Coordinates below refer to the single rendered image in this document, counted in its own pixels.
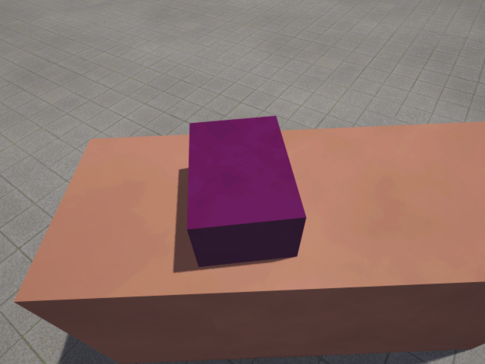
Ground carton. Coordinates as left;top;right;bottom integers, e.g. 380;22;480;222
187;116;306;267

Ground pedestal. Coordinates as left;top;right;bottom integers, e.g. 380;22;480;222
14;121;485;364

